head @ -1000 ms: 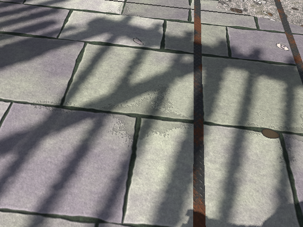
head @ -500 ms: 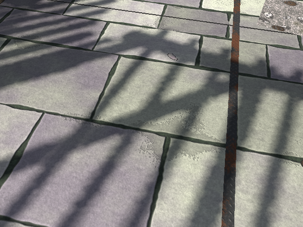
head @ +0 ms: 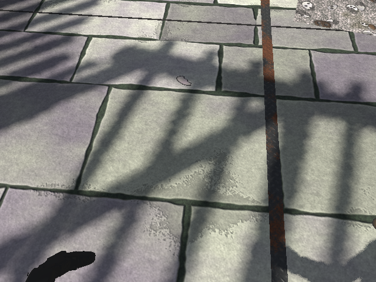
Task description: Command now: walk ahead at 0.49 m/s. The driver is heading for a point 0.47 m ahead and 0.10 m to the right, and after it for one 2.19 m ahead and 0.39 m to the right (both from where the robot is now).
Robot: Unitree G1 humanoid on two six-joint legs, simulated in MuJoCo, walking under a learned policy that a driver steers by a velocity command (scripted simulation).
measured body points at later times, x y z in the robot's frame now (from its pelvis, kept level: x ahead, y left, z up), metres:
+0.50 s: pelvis +0.29 +0.03 +0.01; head +0.32 +0.04 +0.46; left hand +0.26 +0.31 -0.13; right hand +0.52 -0.20 -0.07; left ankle +0.43 +0.14 -0.72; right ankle +0.13 -0.09 -0.72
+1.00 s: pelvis +0.56 +0.00 +0.01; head +0.58 -0.02 +0.46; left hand +0.82 +0.18 -0.08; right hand +0.49 -0.28 -0.13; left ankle +0.43 +0.15 -0.72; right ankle +0.67 -0.14 -0.70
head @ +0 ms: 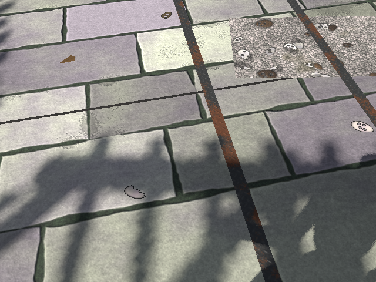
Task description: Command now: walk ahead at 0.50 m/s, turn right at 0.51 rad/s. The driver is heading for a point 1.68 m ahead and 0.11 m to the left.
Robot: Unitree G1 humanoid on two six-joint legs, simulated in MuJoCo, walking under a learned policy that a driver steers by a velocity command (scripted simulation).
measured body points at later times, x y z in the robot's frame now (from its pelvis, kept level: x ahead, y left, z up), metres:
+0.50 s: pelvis +0.29 -0.02 +0.01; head +0.32 -0.03 +0.46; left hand +0.33 +0.26 -0.11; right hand +0.47 -0.27 -0.09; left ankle +0.49 +0.11 -0.70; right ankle +0.15 -0.10 -0.73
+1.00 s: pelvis +0.57 -0.02 +0.02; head +0.60 -0.03 +0.47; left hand +0.80 +0.19 -0.08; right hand +0.55 -0.30 -0.12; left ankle +0.49 +0.09 -0.73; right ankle +0.74 -0.20 -0.69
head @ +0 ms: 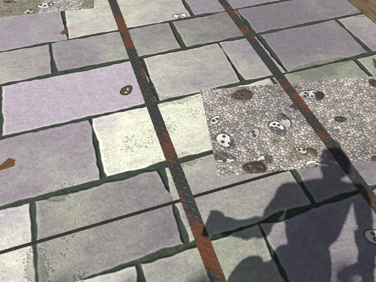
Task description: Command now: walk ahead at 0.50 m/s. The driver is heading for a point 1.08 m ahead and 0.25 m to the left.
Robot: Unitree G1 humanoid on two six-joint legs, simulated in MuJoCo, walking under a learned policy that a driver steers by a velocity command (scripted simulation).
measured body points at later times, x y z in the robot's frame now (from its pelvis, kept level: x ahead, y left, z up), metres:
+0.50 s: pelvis +0.28 -0.05 +0.00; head +0.30 -0.05 +0.45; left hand +0.28 +0.23 -0.13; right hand +0.47 -0.29 -0.10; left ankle +0.47 +0.12 -0.69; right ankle +0.20 -0.14 -0.74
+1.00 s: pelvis +0.48 +0.00 +0.00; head +0.49 +0.00 +0.45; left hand +0.58 +0.27 -0.13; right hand +0.58 -0.25 -0.14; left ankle +0.51 +0.10 -0.74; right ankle +0.53 -0.15 -0.74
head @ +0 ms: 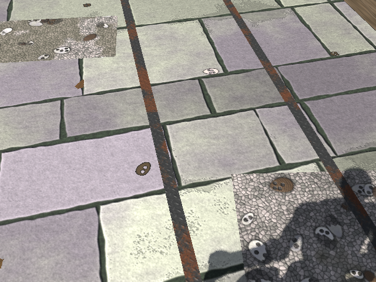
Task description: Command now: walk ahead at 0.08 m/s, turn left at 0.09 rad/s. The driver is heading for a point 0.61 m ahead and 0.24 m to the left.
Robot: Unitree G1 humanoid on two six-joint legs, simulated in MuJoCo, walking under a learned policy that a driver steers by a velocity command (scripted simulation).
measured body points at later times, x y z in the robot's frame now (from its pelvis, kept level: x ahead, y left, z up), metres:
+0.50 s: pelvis +0.04 +0.02 +0.00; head +0.08 +0.04 +0.45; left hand +0.12 +0.32 -0.12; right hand +0.20 -0.25 -0.10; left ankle +0.04 +0.09 -0.74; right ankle +0.07 -0.14 -0.67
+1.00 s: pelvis +0.18 +0.04 +0.01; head +0.21 +0.04 +0.45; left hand +0.06 +0.30 -0.12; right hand +0.46 -0.11 -0.10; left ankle +0.20 +0.23 -0.67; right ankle +0.17 -0.11 -0.74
